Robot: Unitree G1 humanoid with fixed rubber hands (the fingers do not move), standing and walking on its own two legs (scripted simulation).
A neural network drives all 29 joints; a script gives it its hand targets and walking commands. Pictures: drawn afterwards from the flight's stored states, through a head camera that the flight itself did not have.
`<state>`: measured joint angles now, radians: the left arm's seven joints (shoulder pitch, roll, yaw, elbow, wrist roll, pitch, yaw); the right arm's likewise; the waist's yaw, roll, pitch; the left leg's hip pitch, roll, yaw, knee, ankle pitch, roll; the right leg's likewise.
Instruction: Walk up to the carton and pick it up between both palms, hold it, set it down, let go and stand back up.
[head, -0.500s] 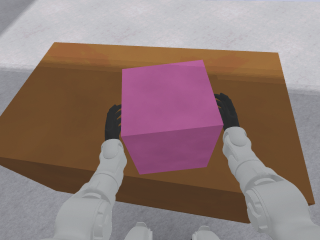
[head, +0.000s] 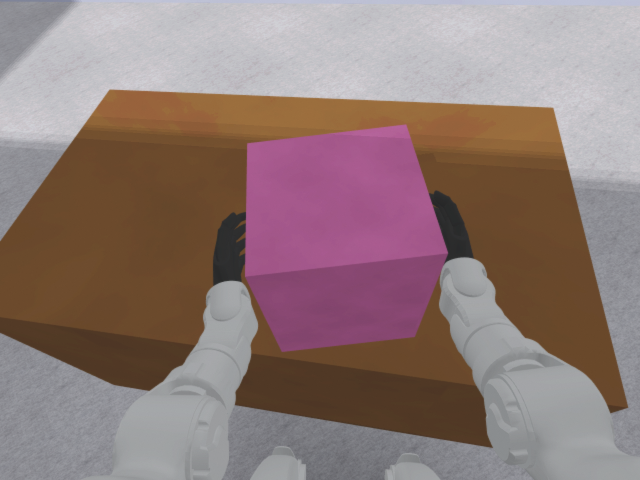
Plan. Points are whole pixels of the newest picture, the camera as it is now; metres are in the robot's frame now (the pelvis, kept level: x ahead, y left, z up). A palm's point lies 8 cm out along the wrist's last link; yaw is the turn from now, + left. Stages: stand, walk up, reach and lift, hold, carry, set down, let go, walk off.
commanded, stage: reach and lift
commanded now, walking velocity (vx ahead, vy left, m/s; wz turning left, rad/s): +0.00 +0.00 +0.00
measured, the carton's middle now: (338, 248) +0.44 +0.02 -0.01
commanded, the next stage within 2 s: none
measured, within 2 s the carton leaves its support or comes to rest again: leaves its support in 0.82 s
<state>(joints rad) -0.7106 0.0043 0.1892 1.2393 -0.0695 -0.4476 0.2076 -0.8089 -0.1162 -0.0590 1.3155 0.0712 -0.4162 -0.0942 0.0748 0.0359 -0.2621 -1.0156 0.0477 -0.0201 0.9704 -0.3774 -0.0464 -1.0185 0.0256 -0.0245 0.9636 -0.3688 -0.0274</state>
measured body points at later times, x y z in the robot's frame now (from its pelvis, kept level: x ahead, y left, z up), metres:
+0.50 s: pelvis +0.02 +0.00 +0.03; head +0.11 -0.01 +0.47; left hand +0.38 +0.17 +0.01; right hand +0.42 -0.13 +0.01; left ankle +0.03 +0.14 -0.67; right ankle +0.04 -0.10 -0.67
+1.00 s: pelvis +0.02 +0.01 +0.04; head +0.08 +0.01 +0.49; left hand +0.37 +0.18 +0.04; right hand +0.42 -0.12 +0.05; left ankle +0.03 +0.14 -0.67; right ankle +0.04 -0.10 -0.67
